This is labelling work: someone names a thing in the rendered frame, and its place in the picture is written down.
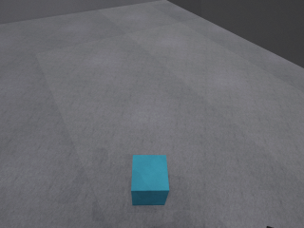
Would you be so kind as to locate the carton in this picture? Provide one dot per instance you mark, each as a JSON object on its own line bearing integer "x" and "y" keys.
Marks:
{"x": 149, "y": 182}

